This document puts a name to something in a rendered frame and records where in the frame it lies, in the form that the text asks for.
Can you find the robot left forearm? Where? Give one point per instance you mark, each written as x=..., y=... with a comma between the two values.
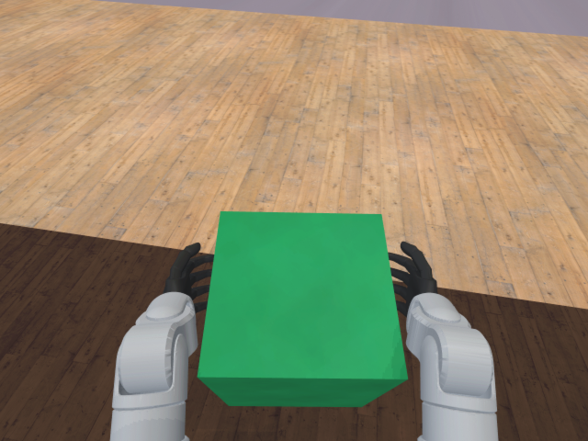
x=150, y=386

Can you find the left robot hand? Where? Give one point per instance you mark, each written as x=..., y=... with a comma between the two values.
x=180, y=279

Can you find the right robot hand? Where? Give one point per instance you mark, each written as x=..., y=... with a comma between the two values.
x=419, y=281

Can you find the robot right forearm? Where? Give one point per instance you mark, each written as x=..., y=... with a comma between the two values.
x=456, y=372

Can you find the carton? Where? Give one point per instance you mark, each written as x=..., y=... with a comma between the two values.
x=301, y=311

